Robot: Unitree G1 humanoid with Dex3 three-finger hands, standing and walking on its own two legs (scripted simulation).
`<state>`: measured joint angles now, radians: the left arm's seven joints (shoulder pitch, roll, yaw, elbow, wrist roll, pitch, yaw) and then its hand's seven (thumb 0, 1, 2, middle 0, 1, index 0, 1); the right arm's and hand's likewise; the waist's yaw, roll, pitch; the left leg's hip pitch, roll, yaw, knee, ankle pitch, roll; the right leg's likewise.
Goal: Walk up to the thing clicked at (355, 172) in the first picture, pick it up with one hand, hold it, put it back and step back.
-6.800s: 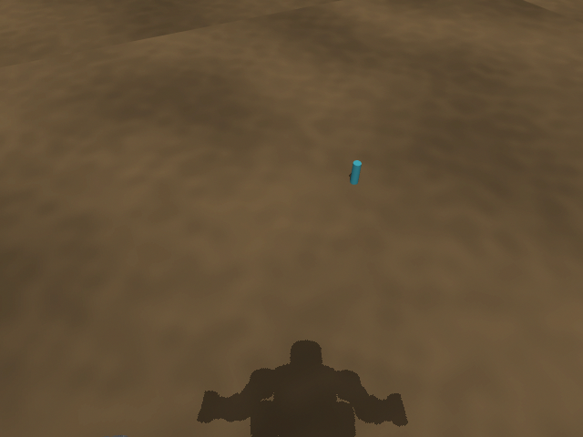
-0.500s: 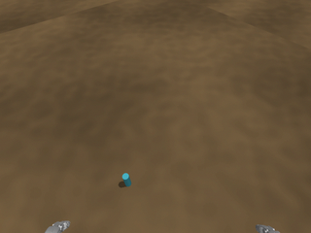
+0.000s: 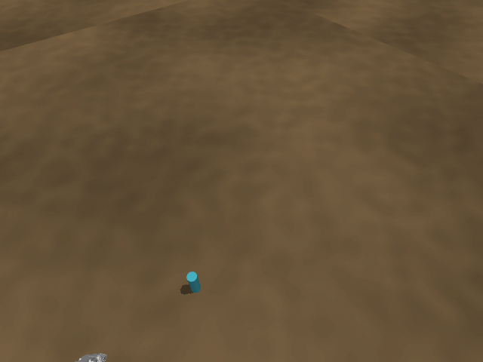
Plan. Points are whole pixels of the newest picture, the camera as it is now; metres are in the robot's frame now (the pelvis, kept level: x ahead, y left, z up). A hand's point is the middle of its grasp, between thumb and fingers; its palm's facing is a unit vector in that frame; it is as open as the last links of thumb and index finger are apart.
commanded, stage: walk up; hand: left
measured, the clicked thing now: (193, 282) +0.50 +0.23 -0.72
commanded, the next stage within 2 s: stand in 0.12 s
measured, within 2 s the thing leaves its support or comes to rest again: neither
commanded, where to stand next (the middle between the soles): +0.11 -0.01 m, yaw -1 degrees
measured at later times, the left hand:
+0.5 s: hand out of the picture +0.07 +0.25 -0.15, palm faces -0.02 -0.94 -0.34, open 7.3 cm
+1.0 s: hand out of the picture +0.06 +0.24 -0.15, palm faces -0.03 -0.94 -0.35, open 7.3 cm
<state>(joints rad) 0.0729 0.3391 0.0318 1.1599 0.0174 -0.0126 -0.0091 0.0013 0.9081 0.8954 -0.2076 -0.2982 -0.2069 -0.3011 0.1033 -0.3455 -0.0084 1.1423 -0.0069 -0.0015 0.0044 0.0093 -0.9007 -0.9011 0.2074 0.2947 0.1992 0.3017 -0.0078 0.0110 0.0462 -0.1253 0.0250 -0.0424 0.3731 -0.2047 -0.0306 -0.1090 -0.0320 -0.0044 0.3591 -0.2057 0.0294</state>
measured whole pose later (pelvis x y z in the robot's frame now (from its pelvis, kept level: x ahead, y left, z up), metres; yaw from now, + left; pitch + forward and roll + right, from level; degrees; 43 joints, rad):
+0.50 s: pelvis -0.01 -0.01 +0.00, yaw +0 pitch -3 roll +0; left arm 0.09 0.34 0.01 1.14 0.01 -0.01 -0.01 0.00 0.91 0.90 -0.21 -0.30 -0.21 -0.30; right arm 0.07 -0.36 0.00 1.13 -0.01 0.00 0.01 0.01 -0.90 -0.90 0.21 0.29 0.20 0.30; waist 0.00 0.01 0.07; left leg -0.12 0.03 -0.04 0.33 -0.17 -0.04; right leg -0.12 -0.03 0.00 0.34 -0.18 0.02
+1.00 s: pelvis -0.01 -0.01 +0.00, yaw +0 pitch -3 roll +0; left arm 0.11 0.35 0.01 1.13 0.01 -0.01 -0.01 0.00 0.91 0.90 -0.21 -0.30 -0.21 -0.30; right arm 0.11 -0.36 0.00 1.14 -0.01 0.00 0.01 0.01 -0.90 -0.90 0.21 0.29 0.20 0.30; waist -0.01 0.01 0.06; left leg -0.12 0.04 -0.04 0.33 -0.17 -0.05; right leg -0.12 -0.02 0.00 0.35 -0.18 0.02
